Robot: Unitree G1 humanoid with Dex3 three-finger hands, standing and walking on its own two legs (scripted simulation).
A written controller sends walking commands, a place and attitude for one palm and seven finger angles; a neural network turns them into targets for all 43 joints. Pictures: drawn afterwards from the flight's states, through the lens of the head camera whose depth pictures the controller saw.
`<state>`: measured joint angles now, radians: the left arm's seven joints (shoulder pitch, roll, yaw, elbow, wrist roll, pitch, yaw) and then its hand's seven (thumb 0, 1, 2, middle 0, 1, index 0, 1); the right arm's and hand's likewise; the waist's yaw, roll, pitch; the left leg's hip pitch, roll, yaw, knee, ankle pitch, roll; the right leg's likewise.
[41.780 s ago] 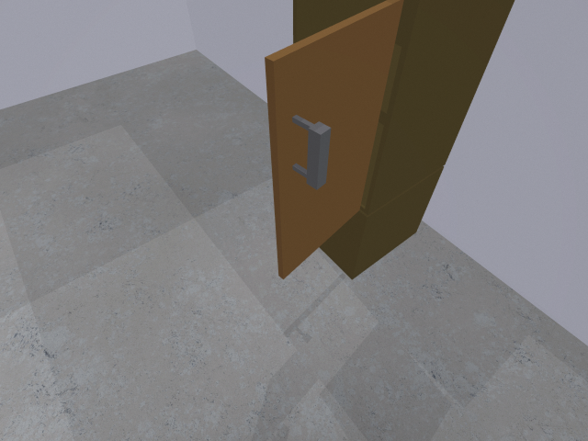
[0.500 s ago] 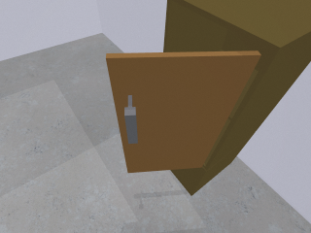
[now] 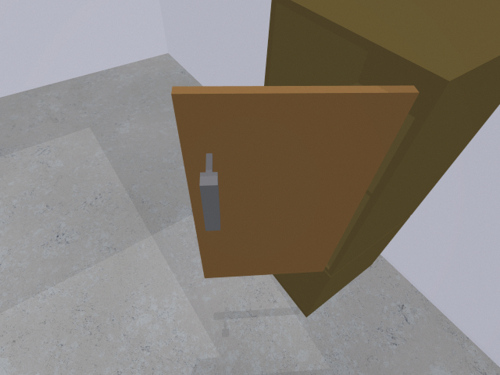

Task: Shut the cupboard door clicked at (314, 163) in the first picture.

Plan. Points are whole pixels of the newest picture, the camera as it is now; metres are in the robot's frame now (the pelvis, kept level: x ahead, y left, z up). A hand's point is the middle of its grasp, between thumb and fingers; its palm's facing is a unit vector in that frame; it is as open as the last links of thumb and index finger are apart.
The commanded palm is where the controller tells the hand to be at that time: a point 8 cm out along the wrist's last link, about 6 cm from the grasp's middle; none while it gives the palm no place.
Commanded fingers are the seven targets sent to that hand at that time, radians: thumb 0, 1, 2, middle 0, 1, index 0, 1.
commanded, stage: look again from close up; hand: left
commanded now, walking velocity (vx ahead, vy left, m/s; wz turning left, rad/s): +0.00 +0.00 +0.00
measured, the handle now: (211, 192) +0.38 +0.10 +0.07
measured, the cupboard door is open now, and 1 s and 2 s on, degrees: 59 59 59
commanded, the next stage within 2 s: shuffle to correct the standing spot in 0.26 s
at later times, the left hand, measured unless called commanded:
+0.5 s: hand out of the picture +0.01 +0.18 -0.18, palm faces +0.02 -0.98 -0.20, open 7.4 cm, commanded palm none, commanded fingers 0.00 0.90 0.90 -0.20 -0.30 -0.20 -0.30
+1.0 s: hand out of the picture -0.06 +0.10 -0.18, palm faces +0.13 -0.98 -0.18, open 7.4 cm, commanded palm none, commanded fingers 0.00 0.90 0.90 -0.20 -0.30 -0.20 -0.30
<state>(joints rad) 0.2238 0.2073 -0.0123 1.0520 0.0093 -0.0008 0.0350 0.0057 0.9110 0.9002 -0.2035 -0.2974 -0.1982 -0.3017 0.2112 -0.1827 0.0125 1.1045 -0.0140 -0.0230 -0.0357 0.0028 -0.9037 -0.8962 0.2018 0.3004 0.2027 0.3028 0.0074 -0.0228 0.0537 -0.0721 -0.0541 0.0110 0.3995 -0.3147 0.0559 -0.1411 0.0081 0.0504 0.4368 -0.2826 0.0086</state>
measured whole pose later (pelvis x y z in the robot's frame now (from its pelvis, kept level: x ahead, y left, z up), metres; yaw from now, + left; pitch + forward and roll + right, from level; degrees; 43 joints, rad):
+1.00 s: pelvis -0.02 -0.07 -0.01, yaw +6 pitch +0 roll +0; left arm 0.33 0.15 0.02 1.04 0.02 0.03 0.03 0.00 0.91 0.90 -0.20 -0.30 -0.20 -0.30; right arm 0.25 -0.14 -0.03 1.11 -0.02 0.02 -0.07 0.00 -0.90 -0.90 0.20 0.30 0.20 0.30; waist 0.00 -0.02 0.07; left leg -0.23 0.02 -0.07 0.59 -0.36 0.00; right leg -0.21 0.07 -0.09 0.50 -0.30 -0.09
